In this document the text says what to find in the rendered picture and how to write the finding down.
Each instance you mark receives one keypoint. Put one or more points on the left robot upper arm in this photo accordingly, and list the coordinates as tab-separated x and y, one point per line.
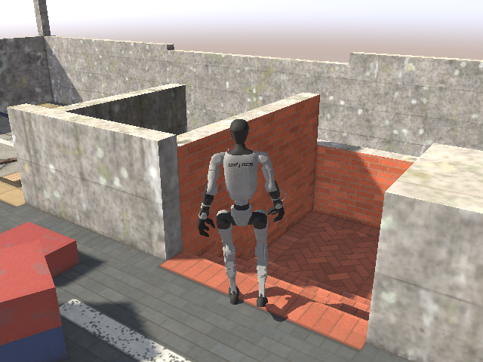
213	173

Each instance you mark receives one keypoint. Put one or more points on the left robot forearm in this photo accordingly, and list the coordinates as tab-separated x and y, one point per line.
206	204

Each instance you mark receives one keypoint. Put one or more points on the robot left foot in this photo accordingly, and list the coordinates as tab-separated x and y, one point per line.
234	298

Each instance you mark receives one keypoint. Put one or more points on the robot right shin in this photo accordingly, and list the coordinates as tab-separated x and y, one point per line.
262	265

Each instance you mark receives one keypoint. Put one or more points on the left robot hand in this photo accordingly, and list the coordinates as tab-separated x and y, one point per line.
201	226

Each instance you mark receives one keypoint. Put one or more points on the right robot upper arm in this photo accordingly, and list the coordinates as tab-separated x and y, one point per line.
268	172

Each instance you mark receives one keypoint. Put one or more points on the right robot forearm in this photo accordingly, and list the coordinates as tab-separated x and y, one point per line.
276	198

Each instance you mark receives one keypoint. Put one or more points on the right robot hand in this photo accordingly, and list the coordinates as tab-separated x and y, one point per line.
280	212

